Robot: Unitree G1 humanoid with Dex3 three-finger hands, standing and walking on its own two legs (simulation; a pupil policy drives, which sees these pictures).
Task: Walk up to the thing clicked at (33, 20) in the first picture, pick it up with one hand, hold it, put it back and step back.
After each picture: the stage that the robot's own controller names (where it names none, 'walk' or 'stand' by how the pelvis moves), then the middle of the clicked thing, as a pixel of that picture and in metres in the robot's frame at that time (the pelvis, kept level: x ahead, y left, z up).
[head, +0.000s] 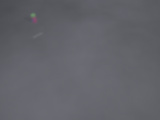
stand; (33, 18) +1.93 +0.65 -0.72
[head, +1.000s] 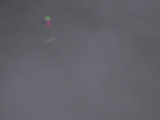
walk; (47, 21) +1.84 +0.33 -0.70
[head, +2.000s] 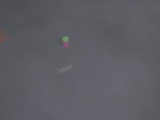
walk; (65, 42) +1.29 +0.14 -0.71
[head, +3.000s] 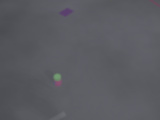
walk; (57, 80) +0.82 +0.18 -0.71
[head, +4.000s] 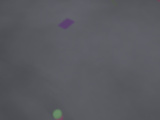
walk; (58, 116) +0.47 +0.18 -0.71
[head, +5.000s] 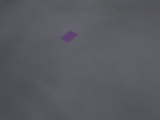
stand; out of the picture +0.32 +0.17 -0.71
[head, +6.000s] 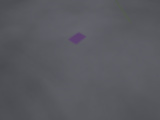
stand; out of the picture +0.31 +0.15 -0.72
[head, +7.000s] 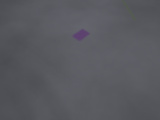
stand; out of the picture +0.32 +0.14 -0.72
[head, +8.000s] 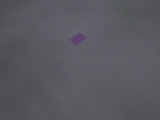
stand; out of the picture +0.30 +0.15 -0.73
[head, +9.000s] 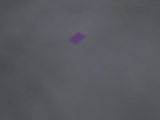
stand; out of the picture +0.29 +0.15 -0.73
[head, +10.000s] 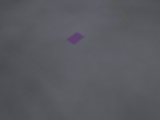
go down; out of the picture +0.29 +0.15 -0.73
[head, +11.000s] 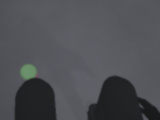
go down; (29, 74) +0.38 +0.19 -0.32
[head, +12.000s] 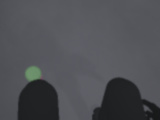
approach; (34, 76) +0.38 +0.19 -0.30
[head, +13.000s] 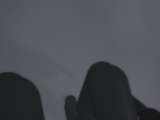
close in; out of the picture +0.37 +0.22 -0.22
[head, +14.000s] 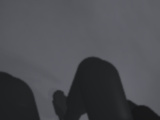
close; out of the picture +0.38 +0.23 -0.21
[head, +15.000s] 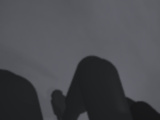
lift; out of the picture +0.38 +0.23 -0.21
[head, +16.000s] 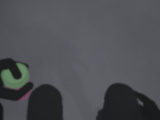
lift; (18, 83) +0.31 +0.21 -0.05
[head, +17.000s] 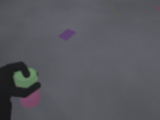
hold; (28, 88) +0.32 +0.18 +0.05
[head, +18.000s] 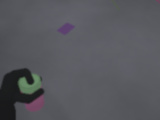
hold; (32, 92) +0.32 +0.18 +0.00
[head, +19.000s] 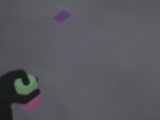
crouch; (28, 93) +0.32 +0.18 -0.03
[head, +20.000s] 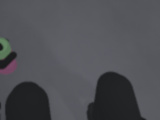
lower; (2, 57) +0.42 +0.22 -0.11
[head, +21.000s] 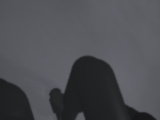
lower; out of the picture +0.40 +0.26 -0.22
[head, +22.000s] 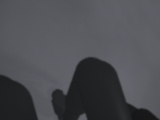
lower; out of the picture +0.40 +0.26 -0.22
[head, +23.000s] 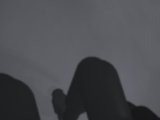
lower; out of the picture +0.39 +0.26 -0.22
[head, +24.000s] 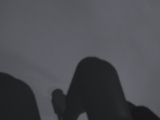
lower; out of the picture +0.39 +0.26 -0.22
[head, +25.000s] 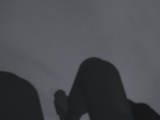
open; out of the picture +0.38 +0.24 -0.22
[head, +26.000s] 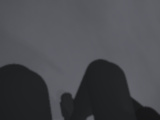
stand; out of the picture +0.38 +0.23 -0.22
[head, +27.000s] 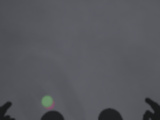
walk; (48, 102) +0.36 +0.18 -0.53
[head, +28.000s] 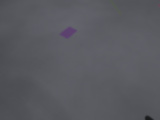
stand; out of the picture +0.32 +0.18 -0.67
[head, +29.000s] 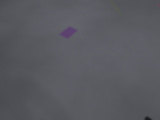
stand; out of the picture +0.33 +0.18 -0.67
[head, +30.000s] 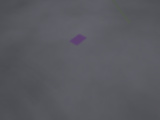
stand; out of the picture +0.35 +0.17 -0.72
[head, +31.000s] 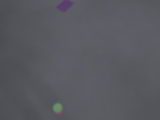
walk; (58, 109) +0.39 +0.16 -0.70
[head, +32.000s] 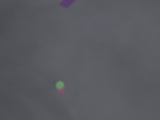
walk; (60, 87) +0.61 +0.16 -0.69
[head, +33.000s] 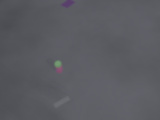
stand; (58, 67) +0.92 +0.26 -0.69
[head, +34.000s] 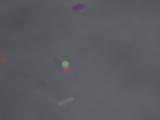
stand; (65, 67) +0.96 +0.15 -0.72
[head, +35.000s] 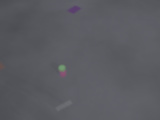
stand; (62, 71) +0.94 +0.18 -0.73
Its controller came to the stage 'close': yes
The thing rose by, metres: 0.72
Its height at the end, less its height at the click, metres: +0.00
